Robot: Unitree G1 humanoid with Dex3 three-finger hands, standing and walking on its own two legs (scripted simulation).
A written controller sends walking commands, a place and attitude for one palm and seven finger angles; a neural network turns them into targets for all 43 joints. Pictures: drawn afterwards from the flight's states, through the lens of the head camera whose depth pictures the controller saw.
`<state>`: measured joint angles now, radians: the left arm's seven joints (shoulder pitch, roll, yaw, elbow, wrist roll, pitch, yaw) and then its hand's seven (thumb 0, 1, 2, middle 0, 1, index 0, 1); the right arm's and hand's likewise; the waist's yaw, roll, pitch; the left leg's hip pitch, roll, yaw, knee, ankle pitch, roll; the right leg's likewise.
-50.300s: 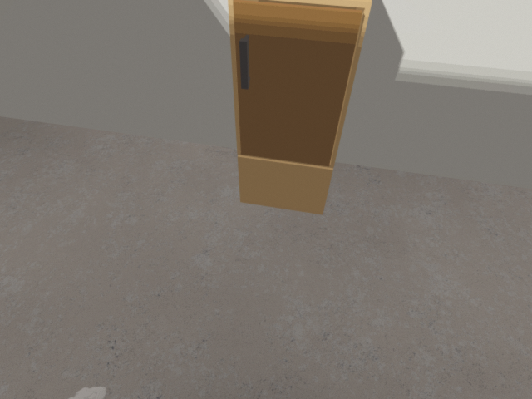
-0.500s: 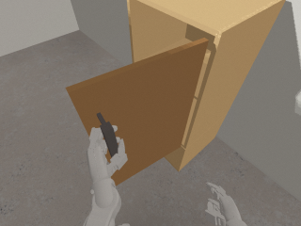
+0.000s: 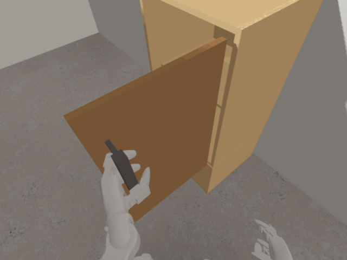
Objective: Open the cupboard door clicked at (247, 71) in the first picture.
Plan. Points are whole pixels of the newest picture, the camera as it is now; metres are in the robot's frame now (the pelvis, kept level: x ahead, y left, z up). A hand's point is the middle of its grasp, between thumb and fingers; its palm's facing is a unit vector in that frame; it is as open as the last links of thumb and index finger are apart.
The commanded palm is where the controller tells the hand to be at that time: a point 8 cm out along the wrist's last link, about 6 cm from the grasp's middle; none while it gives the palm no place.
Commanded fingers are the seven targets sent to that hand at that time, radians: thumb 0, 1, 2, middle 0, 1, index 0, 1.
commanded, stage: open thumb and fingers to let go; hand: left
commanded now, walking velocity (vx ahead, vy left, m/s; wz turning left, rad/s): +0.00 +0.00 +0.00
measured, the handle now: (122, 168) +0.31 +0.13 +0.05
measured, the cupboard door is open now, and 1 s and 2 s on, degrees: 90 92 90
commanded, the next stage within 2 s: slide the hand sideways off the handle in 0.56 s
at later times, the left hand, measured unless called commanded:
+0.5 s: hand (135, 181) +0.28 +0.10 +0.05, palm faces +0.30 -0.95 +0.01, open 14.8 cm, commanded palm +0.24 +0.14 +0.05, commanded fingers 0.00 -0.50 0.30 -0.16 -0.35 -0.16 -0.35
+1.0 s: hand (134, 202) +0.23 +0.09 +0.05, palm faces -0.16 -0.99 +0.04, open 16.2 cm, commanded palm +0.22 +0.15 +0.05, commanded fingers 0.00 -0.50 0.30 -0.15 -0.30 -0.15 -0.30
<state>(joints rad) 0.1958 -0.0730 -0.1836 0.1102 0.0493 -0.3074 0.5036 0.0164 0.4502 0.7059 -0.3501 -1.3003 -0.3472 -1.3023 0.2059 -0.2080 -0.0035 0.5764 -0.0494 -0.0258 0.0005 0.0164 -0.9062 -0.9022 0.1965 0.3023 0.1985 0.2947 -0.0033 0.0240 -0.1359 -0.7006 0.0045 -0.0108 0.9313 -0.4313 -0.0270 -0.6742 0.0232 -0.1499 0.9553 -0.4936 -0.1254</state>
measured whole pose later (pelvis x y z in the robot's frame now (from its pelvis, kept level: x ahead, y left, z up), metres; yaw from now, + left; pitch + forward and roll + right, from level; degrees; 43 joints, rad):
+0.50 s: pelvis +0.00 +0.04 +0.00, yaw -2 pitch +12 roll +0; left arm 0.17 -0.09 -0.22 0.13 0.08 -0.30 0.53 -0.01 -0.48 0.31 -0.24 -0.81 -0.27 -0.81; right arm 0.21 -0.19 0.01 0.55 -0.05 -0.02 0.01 0.02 -0.91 -0.90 0.20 0.30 0.20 0.29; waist 0.00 0.03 -0.15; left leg -0.73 -0.02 -0.01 0.97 -0.45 0.00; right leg -0.70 0.03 -0.11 0.97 -0.48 -0.08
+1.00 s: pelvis -0.01 +0.08 -0.01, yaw -4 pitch +11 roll -1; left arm 0.25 0.01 -0.34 -0.02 0.03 -0.29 0.18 -0.01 -0.50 0.30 -0.16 -0.32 -0.16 -0.33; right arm 0.25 -0.21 0.03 0.43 0.00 -0.04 0.02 0.02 -0.90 -0.90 0.20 0.30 0.20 0.29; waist -0.01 0.04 -0.11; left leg -0.77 -0.03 0.03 1.06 -0.48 0.07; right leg -0.73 0.00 -0.07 1.03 -0.49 -0.03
